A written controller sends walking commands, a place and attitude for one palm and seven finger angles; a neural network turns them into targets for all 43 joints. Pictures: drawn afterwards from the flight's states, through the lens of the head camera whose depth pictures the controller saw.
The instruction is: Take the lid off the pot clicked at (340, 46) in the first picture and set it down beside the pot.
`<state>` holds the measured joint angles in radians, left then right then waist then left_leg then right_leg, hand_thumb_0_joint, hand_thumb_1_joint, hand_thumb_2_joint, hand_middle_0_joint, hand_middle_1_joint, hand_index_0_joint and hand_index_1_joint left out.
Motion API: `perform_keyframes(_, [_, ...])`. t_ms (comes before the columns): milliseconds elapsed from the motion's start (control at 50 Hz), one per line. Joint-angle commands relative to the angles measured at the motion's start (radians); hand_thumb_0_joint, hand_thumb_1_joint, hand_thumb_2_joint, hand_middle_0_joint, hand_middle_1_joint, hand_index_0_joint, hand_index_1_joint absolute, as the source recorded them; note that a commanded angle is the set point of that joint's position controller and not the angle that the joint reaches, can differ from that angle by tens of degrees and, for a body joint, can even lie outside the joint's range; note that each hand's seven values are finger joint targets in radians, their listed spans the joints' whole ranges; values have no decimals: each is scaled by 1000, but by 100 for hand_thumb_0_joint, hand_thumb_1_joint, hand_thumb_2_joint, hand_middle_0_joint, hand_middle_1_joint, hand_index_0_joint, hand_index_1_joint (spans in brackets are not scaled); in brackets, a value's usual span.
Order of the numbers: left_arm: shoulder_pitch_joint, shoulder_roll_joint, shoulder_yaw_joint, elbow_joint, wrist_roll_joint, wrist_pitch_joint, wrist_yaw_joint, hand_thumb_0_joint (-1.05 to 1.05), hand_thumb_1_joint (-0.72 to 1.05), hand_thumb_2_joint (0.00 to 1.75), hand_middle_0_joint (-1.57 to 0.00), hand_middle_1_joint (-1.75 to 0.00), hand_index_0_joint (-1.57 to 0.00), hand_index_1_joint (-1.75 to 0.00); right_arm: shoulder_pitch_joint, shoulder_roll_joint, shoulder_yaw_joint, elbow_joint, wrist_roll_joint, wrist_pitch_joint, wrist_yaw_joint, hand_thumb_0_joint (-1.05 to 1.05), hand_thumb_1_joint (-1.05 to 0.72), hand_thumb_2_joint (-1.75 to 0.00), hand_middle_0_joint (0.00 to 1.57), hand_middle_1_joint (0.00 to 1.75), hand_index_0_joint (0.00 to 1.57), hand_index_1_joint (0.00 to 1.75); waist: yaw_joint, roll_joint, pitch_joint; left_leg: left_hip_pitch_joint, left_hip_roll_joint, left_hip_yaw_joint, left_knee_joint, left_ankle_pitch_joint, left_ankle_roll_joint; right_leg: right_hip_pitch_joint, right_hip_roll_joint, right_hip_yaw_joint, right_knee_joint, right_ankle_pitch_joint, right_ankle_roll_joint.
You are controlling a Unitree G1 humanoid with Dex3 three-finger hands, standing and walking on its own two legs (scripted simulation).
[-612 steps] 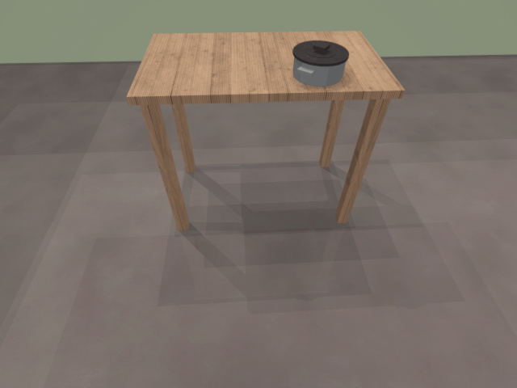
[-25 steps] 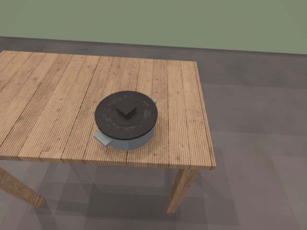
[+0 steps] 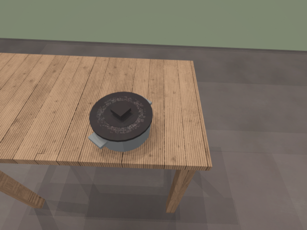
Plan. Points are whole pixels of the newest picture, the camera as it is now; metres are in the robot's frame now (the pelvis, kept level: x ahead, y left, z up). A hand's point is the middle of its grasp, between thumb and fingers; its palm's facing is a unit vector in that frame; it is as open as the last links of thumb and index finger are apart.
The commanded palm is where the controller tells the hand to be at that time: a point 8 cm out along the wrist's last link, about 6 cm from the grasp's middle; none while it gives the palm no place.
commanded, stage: shuffle to correct the standing spot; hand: left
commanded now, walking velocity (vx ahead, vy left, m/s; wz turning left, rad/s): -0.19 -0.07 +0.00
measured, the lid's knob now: (120, 109) +0.42 +0.12 +0.07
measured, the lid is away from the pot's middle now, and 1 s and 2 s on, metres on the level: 0.00 0.00 0.00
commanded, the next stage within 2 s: come to a stop and stand still in 0.18 s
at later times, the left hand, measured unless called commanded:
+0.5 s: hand out of the picture -0.02 +0.17 -0.18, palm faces +0.01 -0.97 -0.23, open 7.4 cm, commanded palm none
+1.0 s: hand out of the picture +0.06 +0.21 -0.17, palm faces +0.03 -0.96 -0.27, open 7.4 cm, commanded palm none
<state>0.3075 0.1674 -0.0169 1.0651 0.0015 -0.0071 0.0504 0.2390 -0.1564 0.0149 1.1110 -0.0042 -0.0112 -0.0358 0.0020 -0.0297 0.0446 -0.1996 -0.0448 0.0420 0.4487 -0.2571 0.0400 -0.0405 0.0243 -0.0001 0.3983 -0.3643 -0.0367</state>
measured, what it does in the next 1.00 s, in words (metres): stands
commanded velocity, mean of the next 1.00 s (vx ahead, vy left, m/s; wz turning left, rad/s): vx -0.01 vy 0.00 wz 0.00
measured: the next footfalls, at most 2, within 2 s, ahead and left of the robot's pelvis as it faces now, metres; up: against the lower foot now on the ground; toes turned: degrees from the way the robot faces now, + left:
none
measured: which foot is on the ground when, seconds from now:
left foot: down 0.00-1.00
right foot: down 0.00-1.00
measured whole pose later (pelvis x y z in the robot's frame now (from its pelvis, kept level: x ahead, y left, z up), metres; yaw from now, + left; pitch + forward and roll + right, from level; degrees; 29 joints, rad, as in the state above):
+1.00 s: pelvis +0.02 +0.03 -0.01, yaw +0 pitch +2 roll +0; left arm 0.24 0.15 -0.01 1.01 -0.01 -0.02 0.07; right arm 0.28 -0.18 -0.01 1.04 -0.02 0.01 -0.04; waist -0.02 0.06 0.03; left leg -0.27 -0.06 0.05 0.58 -0.35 0.08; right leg -0.10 0.00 -0.01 0.51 -0.43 -0.01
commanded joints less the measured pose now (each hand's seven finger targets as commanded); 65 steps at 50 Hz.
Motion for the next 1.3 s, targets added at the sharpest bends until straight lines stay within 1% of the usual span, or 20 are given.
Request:
perform_keyframes(0, [94,108,24,-33,4,-14,8,0,90,90,-20,-30,-20,-30,45,-108,-20,-41,9,-19,-8,0,-90,-90,20,30,20,30,6,16,-19,112,152,-137,-27,475,18,-97,-141,91,-29,483,12])
perform_keyframes(160, [81,130,46,-84,7,7,12,0,90,90,-20,-30,-20,-30,20,-132,-47,-94,8,3,-13,0,-90,-90,20,30,20,30,4,39,-62,140,188,-143,22,593,23,-153,-130,90,42,482,16])
perform_keyframes(260, [69,142,55,-125,11,16,8,0,90,90,-20,-30,-20,-30,-8,-145,-62,-141,4,23,-9,0,-90,-90,20,30,20,30,5,40,-80,82,198,-151,61,488,25,-180,-127,106,82,470,2])
perform_keyframes(300, [69,139,49,-128,13,12,8,0,90,90,-20,-30,-20,-30,-14,-127,-59,-153,3,25,-4,0,-90,-90,20,30,20,30,7,17,-87,34,168,-132,71,310,13,-165,-144,143,49,424,-11])
perform_keyframes(360, [32,147,34,-131,14,3,2,0,90,90,-20,-30,-20,-30,-9,-97,-51,-146,-1,30,9,0,-90,-90,20,30,20,30,-12,-52,-31,10,92,-67,84,-41,-32,-245,-206,230,-84,157,-51])
perform_keyframes(420, [-6,157,32,-130,16,5,-9,0,90,90,-20,-30,-20,-30,23,-99,-45,-116,-14,38,23,0,-90,-90,20,30,20,30,-23,-56,102,11,87,-63,92,-93,-38,-400,-184,239,-203,-279,-52])
perform_keyframes(480, [7,168,40,-127,16,9,-14,0,90,90,-20,-30,-20,-30,68,-102,-43,-105,-20,39,26,0,-90,-90,20,30,20,30,-22,-44,167,-38,75,-49,124,-135,-30,-428,-176,250,-224,-387,-60])
perform_keyframes(560, [31,154,42,-116,11,2,-20,0,90,90,-20,-30,-20,-30,108,-97,-35,-100,-18,19,23,0,-90,-90,20,30,20,30,-16,22,162,-66,87,-75,62,-112,-16,-368,-149,199,-141,-251,-70])
perform_keyframes(620, [70,109,30,-99,9,-3,-16,0,90,90,-20,-30,-20,-30,127,-100,-24,-94,-13,0,15,0,-90,-90,20,30,20,30,3,97,101,-71,142,-155,-41,-34,15,-266,-91,113,-37,-27,-37])
perform_keyframes(640, [52,166,19,-108,14,-23,-8,0,90,90,-20,-30,-20,-30,101,-123,-35,-141,-21,7,21,0,-90,-90,20,30,20,30,-31,231,145,-26,69,-121,-56,-61,39,-267,-17,50,40,-80,-55])
perform_keyframes(660, [71,138,25,-112,4,-13,-8,0,90,90,-20,-30,-20,-30,48,-83,-48,-156,-15,7,20,0,-90,-90,20,30,20,30,4,234,63,-76,120,-150,-16,-110,9,-311,-71,75,10,-46,-48])
perform_keyframes(720, [56,127,19,-88,1,-34,-2,0,90,90,-20,-30,-20,-30,81,-65,-35,-159,-12,4,16,0,-90,-90,20,30,20,30,-16,91,-35,-17,97,-133,73,101,4,-200,-119,128,-26,193,-63])
perform_keyframes(780, [35,102,21,-81,-5,-39,9,0,90,90,-20,-30,-20,-30,129,-93,-39,-142,-12,-8,8,0,-90,-90,20,30,20,30,-22,8,-133,70,121,-146,101,369,26,-134,-104,74,48,422,-36])
perform_keyframes(820, [47,90,24,-72,-6,-40,19,0,90,90,-20,-30,-20,-30,143,-112,-42,-129,-10,-14,1,0,-90,-90,20,30,20,30,-22,25,-156,108,131,-151,119,554,37,-114,-100,53,91,530,-23])
perform_keyframes(860, [47,94,29,-75,-8,-33,22,0,90,90,-20,-30,-20,-30,133,-122,-44,-125,-12,-10,-3,0,-90,-90,20,30,20,30,-15,85,-136,134,145,-165,113,634,47,-142,-91,37,112,474,-15])
perform_keyframes(960, [26,100,38,-87,-5,-20,28,0,90,90,-20,-30,-20,-30,90,-129,-48,-127,-14,3,-4,0,-90,-90,20,30,20,30,-8,-16,-60,73,130,-155,104,529,40,-131,-106,49,89,494,-13])
perform_keyframes(1000, [12,103,38,-96,-3,-18,29,0,90,90,-20,-30,-20,-30,76,-133,-47,-127,-16,3,-3,0,-90,-90,20,30,20,30,-12,0,-63,82,125,-154,84,498,37,-127,-113,55,94,487,-13])
perform_keyframes(1120, [-9,123,44,-125,-2,-11,32,0,90,90,-20,-30,-20,-30,49,-165,-52,-140,-14,3,-4,0,-90,-90,20,30,20,30,-9,53,-120,181,148,-166,86,725,44,-125,-98,32,125,468,6])
perform_keyframes(1240, [-40,138,40,-144,3,3,25,0,90,90,-20,-30,-20,-30,0,-165,-47,-165,-14,11,1,0,-90,-90,20,30,20,30,-6,34,-17,110,138,-158,19,478,29,-148,-115,53,58,387,3])
perform_keyframes(1280, [-21,141,39,-144,6,1,24,0,90,90,-20,-30,-20,-30,-5,-165,-43,-161,-13,10,3,0,-90,-90,20,30,20,30,-3,54,-43,126,136,-155,17,481,32,-134,-116,58,47,379,7])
